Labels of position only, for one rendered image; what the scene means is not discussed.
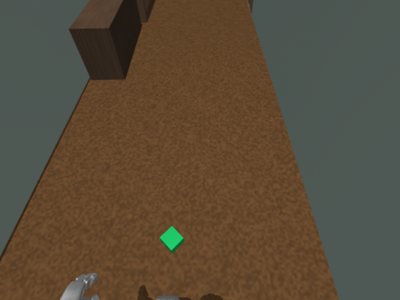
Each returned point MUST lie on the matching small box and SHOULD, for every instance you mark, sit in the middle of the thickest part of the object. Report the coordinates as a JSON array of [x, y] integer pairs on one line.
[[172, 239]]

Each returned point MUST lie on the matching bookshelf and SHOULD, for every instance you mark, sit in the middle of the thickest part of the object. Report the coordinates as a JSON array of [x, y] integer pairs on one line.
[[144, 7]]

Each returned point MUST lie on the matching left robot hand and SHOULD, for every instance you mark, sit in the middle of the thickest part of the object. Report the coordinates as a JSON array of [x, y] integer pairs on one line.
[[76, 289]]

